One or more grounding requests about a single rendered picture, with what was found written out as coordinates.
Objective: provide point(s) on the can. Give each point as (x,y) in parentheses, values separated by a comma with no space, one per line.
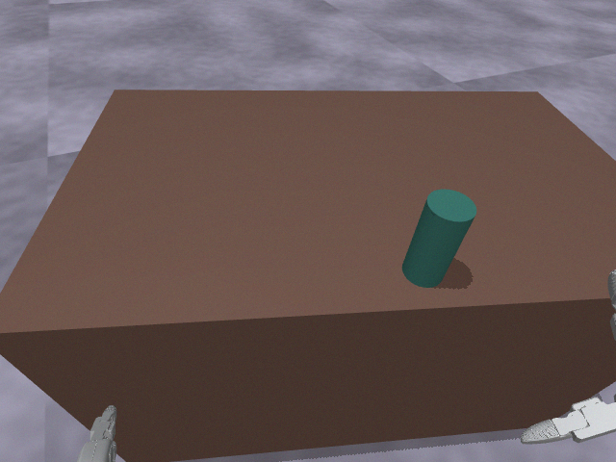
(446,217)

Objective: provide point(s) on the left robot hand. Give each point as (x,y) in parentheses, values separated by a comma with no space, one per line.
(101,447)

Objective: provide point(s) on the right robot hand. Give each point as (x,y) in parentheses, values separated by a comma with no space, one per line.
(589,419)

